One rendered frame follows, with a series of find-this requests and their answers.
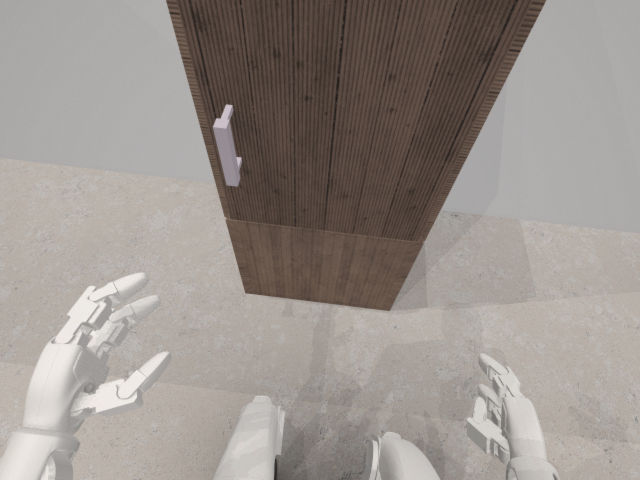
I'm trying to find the robot right forearm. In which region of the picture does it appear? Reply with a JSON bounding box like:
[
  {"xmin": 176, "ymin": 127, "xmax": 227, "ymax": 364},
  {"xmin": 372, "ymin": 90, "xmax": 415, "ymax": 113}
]
[{"xmin": 506, "ymin": 456, "xmax": 560, "ymax": 480}]

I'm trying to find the robot left hand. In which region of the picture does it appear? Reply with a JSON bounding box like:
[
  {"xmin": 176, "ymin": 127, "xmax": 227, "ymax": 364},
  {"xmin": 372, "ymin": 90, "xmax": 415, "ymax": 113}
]
[{"xmin": 22, "ymin": 272, "xmax": 172, "ymax": 435}]

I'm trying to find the handle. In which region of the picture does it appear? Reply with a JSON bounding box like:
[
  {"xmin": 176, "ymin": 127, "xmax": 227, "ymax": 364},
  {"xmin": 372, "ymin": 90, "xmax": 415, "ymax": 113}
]
[{"xmin": 213, "ymin": 104, "xmax": 242, "ymax": 187}]

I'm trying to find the cupboard door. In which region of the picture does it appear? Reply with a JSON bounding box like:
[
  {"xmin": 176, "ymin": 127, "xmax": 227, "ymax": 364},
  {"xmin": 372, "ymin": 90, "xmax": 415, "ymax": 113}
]
[{"xmin": 176, "ymin": 0, "xmax": 533, "ymax": 242}]

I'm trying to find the robot right hand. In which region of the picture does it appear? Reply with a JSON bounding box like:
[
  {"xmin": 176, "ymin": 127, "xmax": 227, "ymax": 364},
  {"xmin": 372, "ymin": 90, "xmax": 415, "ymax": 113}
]
[{"xmin": 467, "ymin": 353, "xmax": 547, "ymax": 466}]

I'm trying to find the left robot thigh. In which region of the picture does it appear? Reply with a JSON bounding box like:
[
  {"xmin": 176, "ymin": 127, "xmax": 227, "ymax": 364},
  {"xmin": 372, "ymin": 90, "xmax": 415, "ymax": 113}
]
[{"xmin": 212, "ymin": 402, "xmax": 285, "ymax": 480}]

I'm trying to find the robot left shin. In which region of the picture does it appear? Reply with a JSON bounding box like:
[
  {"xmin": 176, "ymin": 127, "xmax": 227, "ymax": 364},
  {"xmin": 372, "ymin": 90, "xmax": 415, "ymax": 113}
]
[{"xmin": 239, "ymin": 396, "xmax": 272, "ymax": 416}]

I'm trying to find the robot left forearm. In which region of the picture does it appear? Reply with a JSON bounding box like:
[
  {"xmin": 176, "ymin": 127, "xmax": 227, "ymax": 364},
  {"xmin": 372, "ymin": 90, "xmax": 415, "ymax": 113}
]
[{"xmin": 0, "ymin": 428, "xmax": 80, "ymax": 480}]

